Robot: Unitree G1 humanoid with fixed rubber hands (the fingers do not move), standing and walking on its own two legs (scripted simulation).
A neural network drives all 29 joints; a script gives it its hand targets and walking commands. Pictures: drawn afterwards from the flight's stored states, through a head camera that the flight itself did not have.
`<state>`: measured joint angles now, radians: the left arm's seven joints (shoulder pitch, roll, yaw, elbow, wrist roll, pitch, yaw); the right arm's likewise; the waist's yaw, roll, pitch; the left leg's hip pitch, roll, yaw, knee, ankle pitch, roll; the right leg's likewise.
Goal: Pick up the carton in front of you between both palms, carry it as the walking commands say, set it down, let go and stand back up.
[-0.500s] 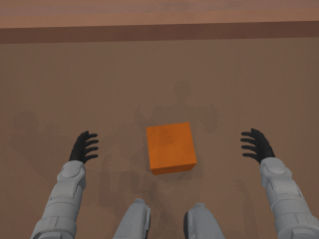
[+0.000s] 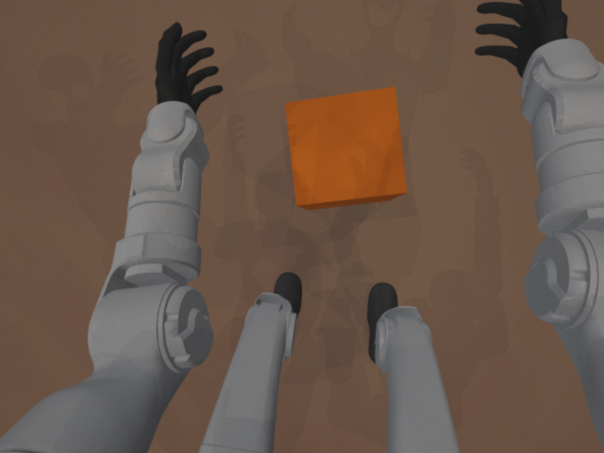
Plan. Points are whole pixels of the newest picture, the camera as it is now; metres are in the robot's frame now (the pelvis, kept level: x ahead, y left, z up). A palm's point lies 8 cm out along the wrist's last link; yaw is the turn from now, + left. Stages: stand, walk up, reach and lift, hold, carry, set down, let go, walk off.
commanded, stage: reach and lift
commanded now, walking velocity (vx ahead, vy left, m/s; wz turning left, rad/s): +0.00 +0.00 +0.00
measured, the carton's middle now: (344, 158) +0.51 +0.01 -0.52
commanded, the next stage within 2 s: none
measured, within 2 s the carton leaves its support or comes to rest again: leaves its support in 1.70 s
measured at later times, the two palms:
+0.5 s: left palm (232, 152) +0.48 +0.21 -0.33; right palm (458, 129) +0.54 -0.17 -0.34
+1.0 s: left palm (255, 157) +0.49 +0.20 -0.45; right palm (432, 140) +0.55 -0.16 -0.46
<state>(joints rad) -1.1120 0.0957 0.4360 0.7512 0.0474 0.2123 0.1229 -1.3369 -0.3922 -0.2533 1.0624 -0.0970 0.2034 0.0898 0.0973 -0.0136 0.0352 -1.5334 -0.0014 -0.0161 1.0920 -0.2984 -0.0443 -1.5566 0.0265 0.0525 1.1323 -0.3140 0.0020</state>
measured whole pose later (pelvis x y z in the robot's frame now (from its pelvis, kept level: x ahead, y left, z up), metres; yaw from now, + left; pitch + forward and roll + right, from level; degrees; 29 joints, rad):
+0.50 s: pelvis -0.01 +0.00 -0.17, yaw +2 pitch +51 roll +4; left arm -1.12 0.17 0.30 0.81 -0.12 0.09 0.16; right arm -1.30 -0.43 -0.09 1.00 0.09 0.10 -0.03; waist 0.07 0.00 0.03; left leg -2.16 -0.05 -0.03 1.78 -0.51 -0.06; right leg -2.17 0.05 0.07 1.83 -0.54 0.03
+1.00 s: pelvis -0.03 +0.00 -0.27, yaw +3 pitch +38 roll +4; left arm -1.43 0.24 0.20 1.08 -0.22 0.04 0.18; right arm -1.57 -0.51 0.06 1.21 0.21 0.06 -0.04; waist 0.06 0.04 0.40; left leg -2.25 -0.05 -0.01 2.16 -0.56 -0.07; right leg -2.27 0.03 0.07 2.21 -0.60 0.02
